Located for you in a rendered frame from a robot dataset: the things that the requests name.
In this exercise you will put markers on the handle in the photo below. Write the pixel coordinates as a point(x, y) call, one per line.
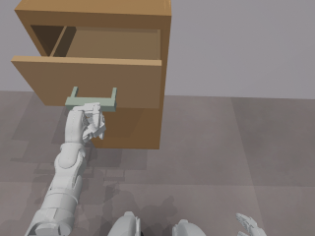
point(107, 104)

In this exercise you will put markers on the robot right hand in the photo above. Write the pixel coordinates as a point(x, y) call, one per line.
point(250, 225)

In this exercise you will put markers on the robot right shin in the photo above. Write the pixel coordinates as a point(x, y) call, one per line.
point(183, 221)

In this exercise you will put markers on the robot left shin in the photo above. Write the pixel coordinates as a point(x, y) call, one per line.
point(129, 213)

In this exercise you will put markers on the robot left hand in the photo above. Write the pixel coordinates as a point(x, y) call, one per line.
point(77, 123)

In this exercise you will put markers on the cabinet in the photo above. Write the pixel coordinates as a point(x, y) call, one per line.
point(44, 20)

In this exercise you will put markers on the drawer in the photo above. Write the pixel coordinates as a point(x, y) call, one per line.
point(96, 60)

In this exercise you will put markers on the robot shin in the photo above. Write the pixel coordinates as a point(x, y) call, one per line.
point(183, 221)
point(129, 213)

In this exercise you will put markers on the left robot forearm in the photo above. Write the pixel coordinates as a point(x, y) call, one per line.
point(56, 215)

